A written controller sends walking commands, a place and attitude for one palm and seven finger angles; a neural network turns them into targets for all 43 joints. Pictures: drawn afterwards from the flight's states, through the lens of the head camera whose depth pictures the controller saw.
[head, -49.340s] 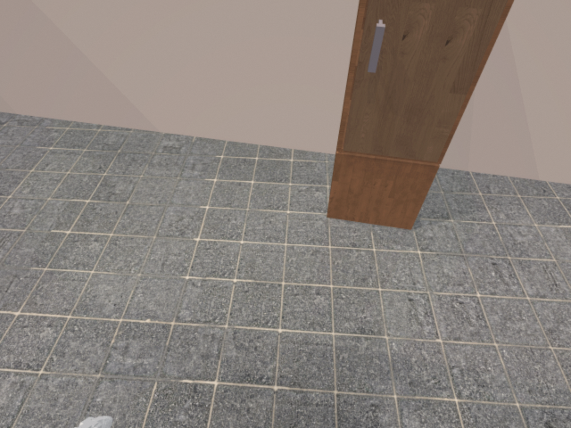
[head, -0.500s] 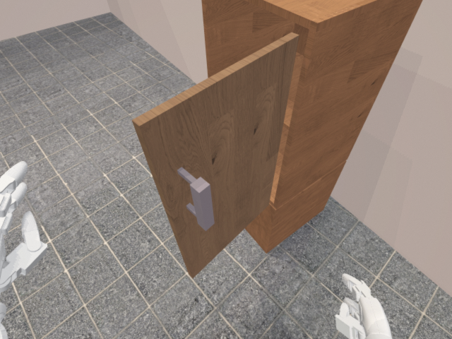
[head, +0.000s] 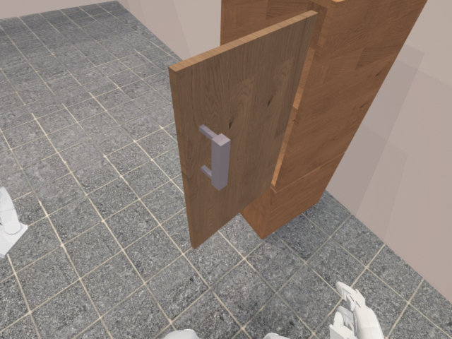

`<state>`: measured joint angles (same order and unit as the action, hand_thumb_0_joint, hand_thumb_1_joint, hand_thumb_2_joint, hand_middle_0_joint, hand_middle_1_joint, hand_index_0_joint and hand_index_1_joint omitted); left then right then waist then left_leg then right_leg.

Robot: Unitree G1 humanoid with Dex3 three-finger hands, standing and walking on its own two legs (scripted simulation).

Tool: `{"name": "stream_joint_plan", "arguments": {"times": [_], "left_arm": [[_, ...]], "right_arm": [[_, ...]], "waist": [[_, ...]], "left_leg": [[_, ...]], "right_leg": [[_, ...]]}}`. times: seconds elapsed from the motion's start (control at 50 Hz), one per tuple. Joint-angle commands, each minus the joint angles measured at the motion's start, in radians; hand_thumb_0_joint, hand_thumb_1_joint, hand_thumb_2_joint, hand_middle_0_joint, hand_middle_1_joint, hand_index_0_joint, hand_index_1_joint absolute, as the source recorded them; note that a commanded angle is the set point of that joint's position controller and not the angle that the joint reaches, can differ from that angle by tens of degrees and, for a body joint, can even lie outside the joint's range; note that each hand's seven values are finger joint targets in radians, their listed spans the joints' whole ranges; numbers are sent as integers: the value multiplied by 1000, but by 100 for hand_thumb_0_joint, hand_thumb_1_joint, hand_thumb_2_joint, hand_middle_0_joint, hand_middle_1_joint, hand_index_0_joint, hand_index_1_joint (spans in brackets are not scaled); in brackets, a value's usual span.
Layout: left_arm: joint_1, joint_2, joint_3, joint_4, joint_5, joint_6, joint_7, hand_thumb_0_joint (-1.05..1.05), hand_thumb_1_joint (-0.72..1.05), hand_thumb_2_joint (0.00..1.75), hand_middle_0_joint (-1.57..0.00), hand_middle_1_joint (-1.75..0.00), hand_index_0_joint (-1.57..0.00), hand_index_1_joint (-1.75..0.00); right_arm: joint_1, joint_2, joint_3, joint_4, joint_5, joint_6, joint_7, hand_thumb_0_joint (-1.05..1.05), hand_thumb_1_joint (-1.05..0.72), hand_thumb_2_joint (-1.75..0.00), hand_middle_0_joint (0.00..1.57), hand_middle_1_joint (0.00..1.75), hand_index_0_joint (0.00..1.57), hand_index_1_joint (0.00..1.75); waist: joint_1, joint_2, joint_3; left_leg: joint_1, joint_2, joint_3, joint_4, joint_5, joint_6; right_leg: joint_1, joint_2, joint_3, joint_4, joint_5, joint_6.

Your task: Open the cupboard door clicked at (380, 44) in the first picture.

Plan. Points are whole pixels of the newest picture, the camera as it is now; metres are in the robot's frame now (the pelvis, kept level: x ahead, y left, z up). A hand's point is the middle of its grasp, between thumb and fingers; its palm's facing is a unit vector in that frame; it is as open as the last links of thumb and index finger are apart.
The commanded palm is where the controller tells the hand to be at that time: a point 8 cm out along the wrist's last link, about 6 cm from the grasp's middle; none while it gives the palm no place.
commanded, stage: step back with the hand held close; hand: left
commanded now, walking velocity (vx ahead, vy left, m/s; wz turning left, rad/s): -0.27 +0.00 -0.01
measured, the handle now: (212, 157) +0.42 +0.06 +0.08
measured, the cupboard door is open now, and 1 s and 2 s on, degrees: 99 99 99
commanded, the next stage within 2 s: stop stepping back and stand still in 0.46 s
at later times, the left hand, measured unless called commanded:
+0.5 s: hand out of the picture +0.13 +0.25 +0.19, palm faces +0.40 -0.81 -0.42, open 7.4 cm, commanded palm +0.07 +0.28 +0.20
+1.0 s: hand out of the picture +0.03 +0.25 +0.19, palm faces +0.41 -0.79 -0.44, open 7.4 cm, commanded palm -0.01 +0.28 +0.20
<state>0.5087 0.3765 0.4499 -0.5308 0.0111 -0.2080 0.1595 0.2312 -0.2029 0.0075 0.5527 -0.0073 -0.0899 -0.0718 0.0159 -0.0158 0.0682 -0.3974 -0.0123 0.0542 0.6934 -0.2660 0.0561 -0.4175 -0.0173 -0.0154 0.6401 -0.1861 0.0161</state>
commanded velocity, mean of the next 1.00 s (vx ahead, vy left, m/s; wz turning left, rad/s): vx -0.12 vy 0.02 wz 0.00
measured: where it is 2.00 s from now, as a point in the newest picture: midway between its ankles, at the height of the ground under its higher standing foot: outside the picture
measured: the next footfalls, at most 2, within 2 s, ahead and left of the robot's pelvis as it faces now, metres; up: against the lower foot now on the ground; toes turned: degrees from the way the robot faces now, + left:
right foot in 0.50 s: -0.13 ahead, -0.09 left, +0.00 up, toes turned -4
left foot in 1.10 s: -0.13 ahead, +0.14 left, +0.00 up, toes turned +0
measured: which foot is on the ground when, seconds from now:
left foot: down 0.00-0.86, up 0.88-1.00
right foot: down 0.00-0.18, up 0.20-0.48, down 0.50-1.00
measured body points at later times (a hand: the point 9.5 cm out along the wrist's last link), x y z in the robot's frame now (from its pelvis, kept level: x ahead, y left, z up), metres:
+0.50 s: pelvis -0.09 -0.01 +0.01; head -0.06 +0.02 +0.46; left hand +0.10 +0.29 +0.21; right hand +0.09 -0.22 -0.06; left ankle +0.07 +0.09 -0.72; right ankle -0.21 -0.12 -0.72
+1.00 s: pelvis -0.17 -0.01 +0.03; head -0.20 +0.00 +0.47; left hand +0.00 +0.29 +0.21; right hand -0.06 -0.27 -0.07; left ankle -0.13 +0.11 -0.67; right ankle -0.17 -0.09 -0.72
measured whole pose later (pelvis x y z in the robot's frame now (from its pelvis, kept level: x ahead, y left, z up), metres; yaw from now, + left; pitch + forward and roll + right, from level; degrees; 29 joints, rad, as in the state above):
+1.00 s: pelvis -0.17 -0.01 +0.03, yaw -4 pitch -1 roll +1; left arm 0.57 0.40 0.40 -0.45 -0.02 -0.19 0.15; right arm 0.30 -0.22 0.00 0.70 -0.02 -0.11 -0.08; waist 0.02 -0.04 -0.06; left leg -0.44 0.00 0.03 0.83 -0.30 -0.01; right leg -0.21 0.02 -0.06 0.45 -0.24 -0.07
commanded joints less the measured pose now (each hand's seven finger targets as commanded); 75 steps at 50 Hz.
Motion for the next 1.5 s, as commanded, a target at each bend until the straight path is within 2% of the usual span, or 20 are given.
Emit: {"name": "stream_joint_plan", "arguments": {"times": [0.0,0.06,0.12,0.16,0.18,0.22,0.4,0.48,0.54,0.62,0.68,0.76,0.8,0.84,1.02,1.14,1.36,1.44,1.46,1.48], "left_arm": [[-57,192,116,-199,-14,-79,17,0,90,90,-20,-30,-20,-30],[-70,199,90,-201,-31,-75,27,0,90,90,-20,-30,-20,-30],[-25,229,129,-221,-40,-74,32,0,90,90,-20,-30,-20,-30],[1,223,161,-279,-30,-94,34,0,90,90,-20,-30,-20,-30],[-22,235,175,-314,-25,-97,40,0,90,90,-20,-30,-20,-30],[9,230,172,-249,-37,-94,35,0,90,90,-20,-30,-20,-30],[-20,184,51,-221,-74,-53,19,0,90,90,-20,-30,-20,-30],[-57,320,137,-252,-89,-96,4,0,90,90,-20,-30,-20,-30],[-51,271,97,-166,-57,-65,-17,0,90,90,-20,-30,-20,-30],[41,257,123,-233,-84,-17,-13,0,90,90,-20,-30,-20,-30],[43,274,141,-253,-83,-39,-3,0,90,90,-20,-30,-20,-30],[142,244,140,-253,-69,-26,14,0,90,90,-20,-30,-20,-30],[171,232,123,-185,-61,-17,5,0,90,90,-20,-30,-20,-30],[90,262,141,-192,-66,-22,5,0,90,90,-20,-30,-20,-30],[-128,197,35,-94,-17,-51,23,0,90,90,-20,-30,-20,-30],[-28,217,93,-161,-35,-60,14,0,90,90,-20,-30,-20,-30],[-48,191,58,-88,-49,-34,7,0,90,90,-20,-30,-20,-30],[-58,217,87,-135,-48,-37,11,0,90,90,-20,-30,-20,-30],[-104,5,-333,651,47,126,-137,0,90,90,-20,-30,-20,-30],[-65,-33,-317,680,29,194,-159,0,90,90,-20,-30,-20,-30]], "right_arm": [[-72,-143,-67,-144,5,-63,-8,0,-90,-90,20,30,20,30],[-76,-117,-53,-96,6,-45,6,0,-90,-90,20,30,20,30],[-100,-129,-56,-104,11,-30,-1,0,-90,-90,20,30,20,30],[-122,-163,-59,-133,-3,-43,-13,0,-90,-90,20,30,20,30],[-108,-133,-67,-125,-23,-67,-17,0,-90,-90,20,30,20,30],[-110,-137,-91,-94,-5,-92,-1,0,-90,-90,20,30,20,30],[-102,-124,-58,-27,-16,-108,18,0,-90,-90,20,30,20,30],[-145,-98,-39,-45,-9,-67,12,0,-90,-90,20,30,20,30],[-183,-95,-34,-73,18,-72,-8,0,-90,-90,20,30,20,30],[-144,-145,-34,-90,15,-61,-25,0,-90,-90,20,30,20,30],[-112,-126,-40,-83,-5,-120,-9,0,-90,-90,20,30,20,30],[-116,-126,-34,-96,-8,-109,-5,0,-90,-90,20,30,20,30],[-118,-124,-41,-100,-9,-81,-4,0,-90,-90,20,30,20,30],[-120,-129,-54,-83,-11,-57,-1,0,-90,-90,20,30,20,30],[-75,-122,-38,-24,-9,-116,-36,0,-90,-90,20,30,20,30],[-76,-127,-38,-46,3,-119,-17,0,-90,-90,20,30,20,30],[-77,-106,-34,-42,2,-108,2,0,-90,-90,20,30,20,30],[-100,-114,-34,-48,1,-101,-6,0,-90,-90,20,30,20,30],[-92,-274,-96,202,-9,-97,86,0,-90,-90,20,30,20,30],[-30,-220,-91,178,-2,-25,81,0,-90,-90,20,30,20,30]], "waist": [[-25,-42,-87],[-34,-127,-121],[-31,-27,-120],[-24,366,-116],[-30,337,-145],[-15,167,-174],[-8,269,-235],[3,-86,-193],[-1,-255,-164],[-14,217,-249],[-7,266,-244],[-9,286,-169],[-17,161,-123],[-13,-187,-108],[-16,-33,-65],[-14,215,-125],[-32,-76,-94],[-26,40,-113],[-78,102,-65],[-40,129,-102]], "left_leg": [[-199,58,-108,-132,-357,0],[86,2,-56,118,-179,-43],[95,47,-115,-109,-215,-21],[-275,302,-442,-525,-500,83],[-316,394,-560,-630,-439,129],[-105,355,-399,-500,-247,112],[187,223,-189,-577,-64,-40],[250,64,-32,-14,1,-97],[-9,-4,-43,159,-86,-80],[349,133,-176,-305,601,-7],[256,271,-449,-534,56,55],[-33,156,-225,-610,-330,-30],[-105,65,-120,-436,-282,-64],[41,-24,-82,148,-98,-85],[131,28,26,-188,-77,-18],[135,183,-166,-378,48,17],[93,40,-19,-91,-62,-38],[178,57,-51,-231,79,-40],[90,123,-133,-89,304,-18],[70,147,-142,-172,374,-4]], "right_leg": [[140,-103,250,-210,-191,-63],[-114,-236,285,-363,-250,-130],[-118,-144,152,-246,-251,-71],[159,59,17,236,-226,3],[197,115,40,518,-278,5],[51,92,95,606,-309,-5],[228,90,-62,-156,-316,-53],[21,-263,208,-465,159,-158],[204,-245,114,-255,777,-141],[122,14,-44,18,147,12],[103,57,48,166,-394,-10],[380,85,-73,-101,-285,-36],[402,35,-38,-296,-257,-57],[-10,-295,389,-565,-541,-173],[102,-198,195,-398,-341,-130],[194,7,-19,-87,-68,-17],[145,-156,227,-370,-194,-108],[168,-98,105,-296,-49,-68],[49,-127,4,-55,177,-69],[83,-64,-14,6,119,-51]]}}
